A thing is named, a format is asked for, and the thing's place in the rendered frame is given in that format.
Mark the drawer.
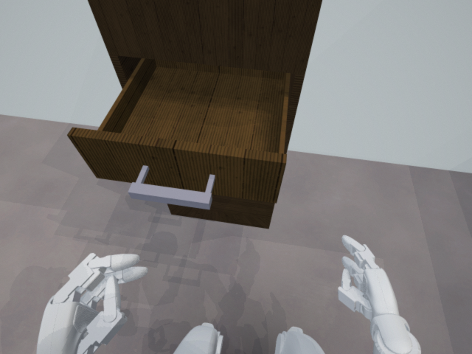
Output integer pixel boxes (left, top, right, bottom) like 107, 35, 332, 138
67, 58, 291, 204

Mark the robot left thigh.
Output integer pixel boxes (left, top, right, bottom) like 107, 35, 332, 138
173, 325, 223, 354

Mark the cabinet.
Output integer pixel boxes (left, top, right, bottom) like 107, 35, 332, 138
88, 0, 322, 229

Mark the right robot hand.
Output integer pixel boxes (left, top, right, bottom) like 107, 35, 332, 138
338, 235, 399, 322

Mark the right robot forearm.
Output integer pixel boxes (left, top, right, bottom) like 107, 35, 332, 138
370, 314, 421, 354

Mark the robot thigh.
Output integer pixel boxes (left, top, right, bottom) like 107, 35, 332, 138
275, 331, 325, 354
173, 325, 223, 354

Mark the robot right thigh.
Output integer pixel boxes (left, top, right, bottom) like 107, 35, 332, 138
275, 331, 325, 354

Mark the handle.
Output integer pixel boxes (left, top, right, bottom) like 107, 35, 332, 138
128, 165, 215, 209

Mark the left robot hand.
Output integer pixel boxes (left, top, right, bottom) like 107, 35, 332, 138
36, 253, 148, 354

